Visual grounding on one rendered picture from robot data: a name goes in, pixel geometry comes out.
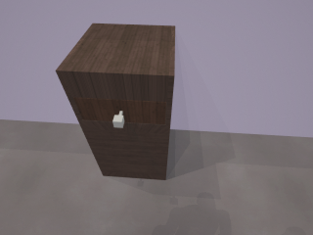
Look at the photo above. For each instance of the drawer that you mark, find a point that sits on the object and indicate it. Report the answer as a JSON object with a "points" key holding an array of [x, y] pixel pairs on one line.
{"points": [[136, 111]]}

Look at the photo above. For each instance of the cabinet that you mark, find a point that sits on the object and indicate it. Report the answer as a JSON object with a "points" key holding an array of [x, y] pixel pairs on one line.
{"points": [[124, 62]]}

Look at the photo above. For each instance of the handle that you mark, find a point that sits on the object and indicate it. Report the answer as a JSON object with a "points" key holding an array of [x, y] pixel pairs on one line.
{"points": [[118, 120]]}

